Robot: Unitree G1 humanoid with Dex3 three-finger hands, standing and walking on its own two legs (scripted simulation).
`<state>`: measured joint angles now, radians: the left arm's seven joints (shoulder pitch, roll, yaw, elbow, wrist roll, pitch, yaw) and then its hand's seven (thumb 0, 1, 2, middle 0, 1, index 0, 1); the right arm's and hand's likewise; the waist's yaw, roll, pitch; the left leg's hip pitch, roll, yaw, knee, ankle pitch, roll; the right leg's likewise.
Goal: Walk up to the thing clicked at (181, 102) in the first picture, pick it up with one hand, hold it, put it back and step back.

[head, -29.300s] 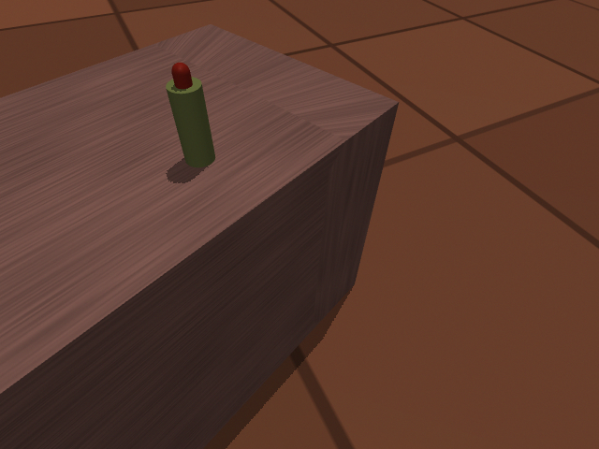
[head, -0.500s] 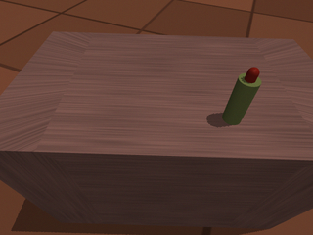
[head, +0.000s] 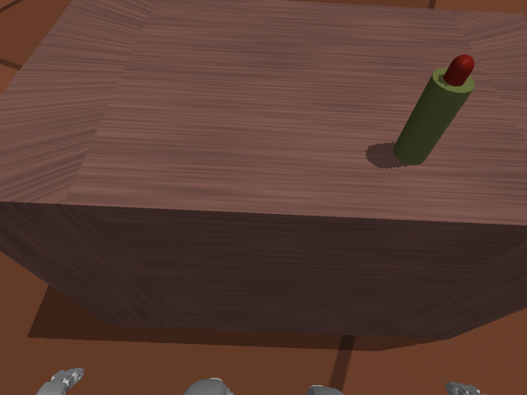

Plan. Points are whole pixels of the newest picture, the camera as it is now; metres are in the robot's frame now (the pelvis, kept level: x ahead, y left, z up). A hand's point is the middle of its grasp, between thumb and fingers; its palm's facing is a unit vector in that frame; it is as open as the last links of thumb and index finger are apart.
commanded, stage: step back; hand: right
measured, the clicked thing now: (434, 112) +0.51 -0.26 +0.13
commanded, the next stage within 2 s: none
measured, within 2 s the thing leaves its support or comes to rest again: neither
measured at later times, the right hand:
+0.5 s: hand out of the picture -0.01 -0.25 -0.15, palm faces +0.06 +0.92 -0.40, open 7.3 cm
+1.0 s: hand out of the picture -0.12 -0.25 -0.13, palm faces +0.01 +0.90 -0.43, open 7.3 cm
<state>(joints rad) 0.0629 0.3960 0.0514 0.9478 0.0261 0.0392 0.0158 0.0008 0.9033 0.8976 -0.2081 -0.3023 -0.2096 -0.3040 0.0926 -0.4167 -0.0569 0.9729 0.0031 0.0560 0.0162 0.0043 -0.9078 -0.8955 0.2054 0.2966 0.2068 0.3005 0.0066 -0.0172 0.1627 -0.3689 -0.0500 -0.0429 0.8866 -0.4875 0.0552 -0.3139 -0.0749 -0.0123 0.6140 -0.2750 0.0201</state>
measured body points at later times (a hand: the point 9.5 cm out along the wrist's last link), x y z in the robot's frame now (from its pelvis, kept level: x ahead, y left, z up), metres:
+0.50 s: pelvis -0.09 +0.02 -0.01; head -0.01 +0.01 +0.43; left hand +0.05 +0.32 -0.13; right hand -0.02 -0.30 -0.13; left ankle -0.03 +0.13 -0.73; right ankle -0.11 -0.10 -0.73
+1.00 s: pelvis -0.20 +0.02 +0.00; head -0.14 +0.04 +0.45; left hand -0.07 +0.34 -0.12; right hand -0.12 -0.29 -0.10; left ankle -0.15 +0.15 -0.73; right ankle -0.24 -0.11 -0.65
